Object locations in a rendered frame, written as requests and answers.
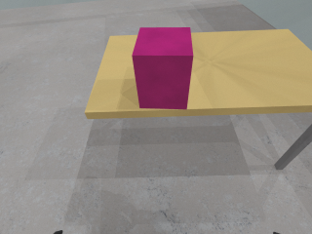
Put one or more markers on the carton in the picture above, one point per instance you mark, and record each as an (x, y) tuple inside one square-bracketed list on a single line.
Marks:
[(162, 59)]

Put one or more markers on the table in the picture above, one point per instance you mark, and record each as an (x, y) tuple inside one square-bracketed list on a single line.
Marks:
[(241, 72)]

